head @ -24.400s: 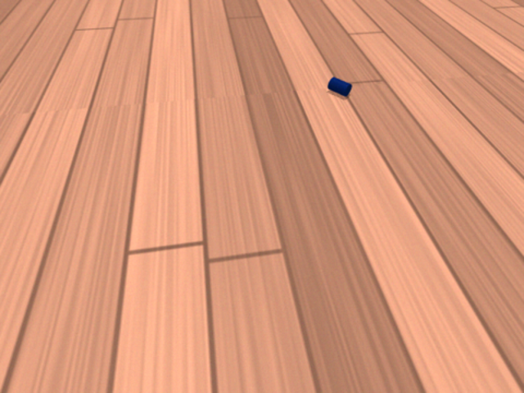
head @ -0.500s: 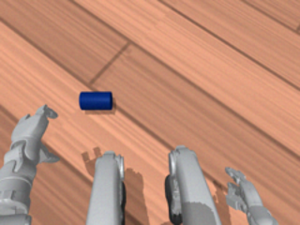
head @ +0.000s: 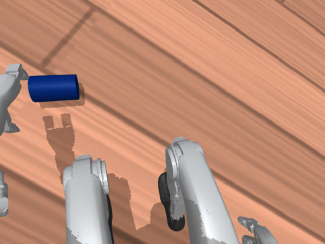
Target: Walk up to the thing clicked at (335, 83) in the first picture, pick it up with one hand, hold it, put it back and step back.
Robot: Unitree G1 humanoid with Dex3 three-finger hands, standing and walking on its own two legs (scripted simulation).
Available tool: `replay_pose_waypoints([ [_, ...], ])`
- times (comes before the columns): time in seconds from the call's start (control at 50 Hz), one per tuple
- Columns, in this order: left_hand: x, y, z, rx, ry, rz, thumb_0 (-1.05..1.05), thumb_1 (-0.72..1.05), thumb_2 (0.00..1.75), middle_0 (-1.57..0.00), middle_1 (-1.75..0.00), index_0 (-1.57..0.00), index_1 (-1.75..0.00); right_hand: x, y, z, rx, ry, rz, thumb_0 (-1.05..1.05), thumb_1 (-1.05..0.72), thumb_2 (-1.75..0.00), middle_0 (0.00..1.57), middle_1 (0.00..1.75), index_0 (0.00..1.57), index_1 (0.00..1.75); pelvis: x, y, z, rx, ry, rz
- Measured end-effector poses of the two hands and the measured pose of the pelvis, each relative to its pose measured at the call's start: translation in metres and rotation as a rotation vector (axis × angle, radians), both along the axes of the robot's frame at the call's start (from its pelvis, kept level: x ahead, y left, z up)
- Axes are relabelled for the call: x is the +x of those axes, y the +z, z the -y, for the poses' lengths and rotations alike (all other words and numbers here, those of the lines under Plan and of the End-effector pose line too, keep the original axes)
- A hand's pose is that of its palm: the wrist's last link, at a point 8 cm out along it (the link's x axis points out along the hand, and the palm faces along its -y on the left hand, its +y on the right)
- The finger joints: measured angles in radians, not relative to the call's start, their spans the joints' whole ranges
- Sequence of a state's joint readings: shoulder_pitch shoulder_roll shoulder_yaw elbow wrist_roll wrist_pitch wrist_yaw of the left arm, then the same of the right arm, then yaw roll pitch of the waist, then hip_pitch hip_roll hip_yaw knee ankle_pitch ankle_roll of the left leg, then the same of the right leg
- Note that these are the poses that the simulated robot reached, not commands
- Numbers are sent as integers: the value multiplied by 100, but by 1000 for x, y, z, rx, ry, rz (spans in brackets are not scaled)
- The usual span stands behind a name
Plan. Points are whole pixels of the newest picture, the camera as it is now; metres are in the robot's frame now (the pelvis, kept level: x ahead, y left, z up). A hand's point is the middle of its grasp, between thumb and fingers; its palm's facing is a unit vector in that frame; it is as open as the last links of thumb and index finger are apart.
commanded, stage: rise first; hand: left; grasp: from above
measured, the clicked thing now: (55, 88) +0.58 +0.24 -0.34
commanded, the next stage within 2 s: none
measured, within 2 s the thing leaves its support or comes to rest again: neither
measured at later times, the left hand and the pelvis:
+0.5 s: hand (22, 95) +0.50 +0.28 -0.19, palm faces -0.48 -0.01 -0.88, open 14.1 cm; pelvis +0.01 +0.00 -0.03, yaw -2 degrees
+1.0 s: hand (27, 91) +0.52 +0.28 -0.21, palm faces -0.47 -0.02 -0.88, open 14.0 cm; pelvis +0.01 +0.00 -0.04, yaw -4 degrees
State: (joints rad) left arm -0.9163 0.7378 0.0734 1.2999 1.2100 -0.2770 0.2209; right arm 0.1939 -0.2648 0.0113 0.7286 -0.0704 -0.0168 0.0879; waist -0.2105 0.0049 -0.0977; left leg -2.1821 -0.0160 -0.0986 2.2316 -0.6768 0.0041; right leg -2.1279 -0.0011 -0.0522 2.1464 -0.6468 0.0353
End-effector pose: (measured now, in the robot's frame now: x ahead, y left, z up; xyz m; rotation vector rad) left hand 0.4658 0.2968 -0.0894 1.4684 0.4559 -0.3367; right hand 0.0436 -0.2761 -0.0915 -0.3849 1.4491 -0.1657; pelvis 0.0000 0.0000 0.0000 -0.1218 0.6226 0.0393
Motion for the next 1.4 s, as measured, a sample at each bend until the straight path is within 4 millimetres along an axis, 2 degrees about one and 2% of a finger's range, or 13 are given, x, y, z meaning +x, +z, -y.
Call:
replay_pose_waypoints([
  [0.2,21,-22,4,44,-60,5,0,-51,102,-8,-96,-9,-97,-4,-11,-9,6,17,-35,0,-90,-89,20,30,20,30,1,-16,-3,-20,-4,-5],
  [0.6,50,-54,14,48,-52,7,0,-51,101,-9,-98,-9,-98,-19,-15,-5,-6,29,-120,0,-91,-90,20,30,20,30,7,-30,0,-31,-24,-17],
  [1.4,68,-73,24,43,-59,25,0,-50,99,-8,-102,-10,-101,-38,-24,-19,-9,14,-129,0,-91,-89,20,30,20,30,2,-50,-4,-56,-38,6],
])
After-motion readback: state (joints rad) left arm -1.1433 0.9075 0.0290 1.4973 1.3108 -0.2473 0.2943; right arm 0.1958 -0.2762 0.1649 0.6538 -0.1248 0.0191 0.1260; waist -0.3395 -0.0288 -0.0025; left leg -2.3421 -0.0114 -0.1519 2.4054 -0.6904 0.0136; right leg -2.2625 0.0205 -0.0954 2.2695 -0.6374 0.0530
